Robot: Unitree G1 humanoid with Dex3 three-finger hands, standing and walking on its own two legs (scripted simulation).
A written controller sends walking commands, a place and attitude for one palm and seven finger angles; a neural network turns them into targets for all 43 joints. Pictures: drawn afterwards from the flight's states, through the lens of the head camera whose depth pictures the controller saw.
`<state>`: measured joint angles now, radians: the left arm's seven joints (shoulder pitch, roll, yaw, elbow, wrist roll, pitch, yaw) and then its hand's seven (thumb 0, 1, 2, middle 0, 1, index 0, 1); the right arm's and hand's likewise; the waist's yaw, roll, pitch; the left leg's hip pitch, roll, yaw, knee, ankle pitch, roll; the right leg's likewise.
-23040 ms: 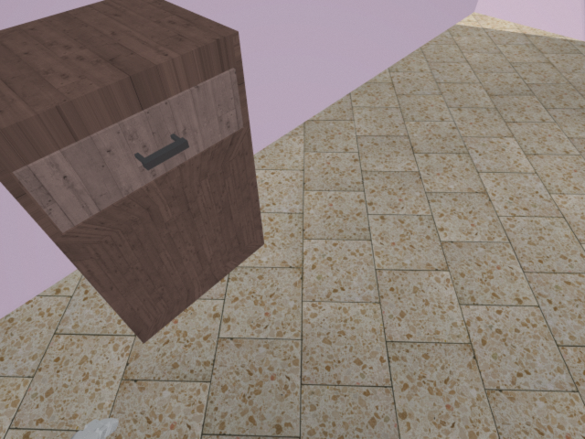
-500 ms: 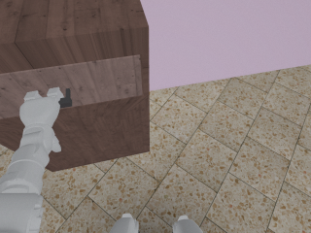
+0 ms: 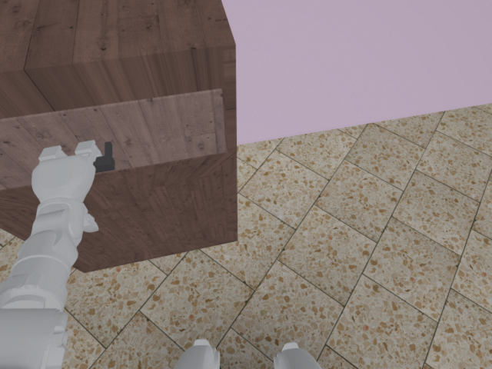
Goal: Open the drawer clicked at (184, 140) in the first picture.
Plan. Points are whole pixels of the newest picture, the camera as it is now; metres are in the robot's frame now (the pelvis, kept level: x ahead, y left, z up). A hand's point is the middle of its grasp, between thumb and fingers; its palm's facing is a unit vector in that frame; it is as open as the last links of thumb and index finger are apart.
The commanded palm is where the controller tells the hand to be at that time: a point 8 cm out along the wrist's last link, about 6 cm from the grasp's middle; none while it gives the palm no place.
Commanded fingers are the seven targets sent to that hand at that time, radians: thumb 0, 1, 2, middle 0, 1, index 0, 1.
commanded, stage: close the thumb around the handle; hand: left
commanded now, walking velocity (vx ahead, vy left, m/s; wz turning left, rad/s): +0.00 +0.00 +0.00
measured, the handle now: (80, 159) +0.48 +0.30 +0.00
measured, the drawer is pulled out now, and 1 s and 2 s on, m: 0.00 0.04 0.12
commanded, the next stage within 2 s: pull the drawer open in 0.48 s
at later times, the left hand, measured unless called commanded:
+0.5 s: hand (81, 193) +0.42 +0.29 -0.02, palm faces -0.06 -0.03 -1.00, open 5.9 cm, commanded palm +0.39 +0.29 +0.03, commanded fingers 0.00 0.90 0.90 -0.40 -1.35 -0.40 -1.35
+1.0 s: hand (81, 212) +0.38 +0.29 -0.02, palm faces -0.05 -0.04 -1.00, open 5.9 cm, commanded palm +0.36 +0.28 +0.03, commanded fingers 0.00 0.90 0.90 -0.40 -1.35 -0.40 -1.35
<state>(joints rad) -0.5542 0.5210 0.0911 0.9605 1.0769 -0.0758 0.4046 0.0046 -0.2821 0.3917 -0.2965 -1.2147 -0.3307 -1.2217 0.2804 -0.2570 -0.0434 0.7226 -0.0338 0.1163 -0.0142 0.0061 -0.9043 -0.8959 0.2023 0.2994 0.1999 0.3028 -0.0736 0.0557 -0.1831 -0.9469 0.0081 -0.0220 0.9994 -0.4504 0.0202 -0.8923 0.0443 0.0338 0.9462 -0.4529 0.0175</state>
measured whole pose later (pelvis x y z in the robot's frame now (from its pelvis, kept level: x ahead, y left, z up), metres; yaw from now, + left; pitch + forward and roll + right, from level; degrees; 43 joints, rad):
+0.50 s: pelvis +0.01 +0.00 +0.00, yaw +0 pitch +23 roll -2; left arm -0.50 0.50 0.10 0.90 1.08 -0.06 0.42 0.01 0.73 0.81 -0.31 -1.29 -0.34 -1.29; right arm 0.27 -0.26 -0.05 0.71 -0.04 0.12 -0.01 0.01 -0.90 -0.90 0.20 0.30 0.20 0.30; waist -0.07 0.06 -0.18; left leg -0.93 0.01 -0.01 1.00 -0.46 0.03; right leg -0.87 0.04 0.04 0.94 -0.46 0.02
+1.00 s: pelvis +0.03 +0.01 +0.02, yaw -1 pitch +20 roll -3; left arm -0.19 0.43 0.05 0.58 1.03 0.05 0.44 0.01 0.74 0.80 -0.28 -1.30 -0.33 -1.29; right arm 0.25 -0.25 -0.06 0.68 -0.03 0.11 0.01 0.01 -0.90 -0.90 0.20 0.30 0.20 0.30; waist -0.06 0.06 -0.17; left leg -0.80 0.01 0.00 0.91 -0.47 0.03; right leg -0.74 0.04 0.05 0.84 -0.45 0.02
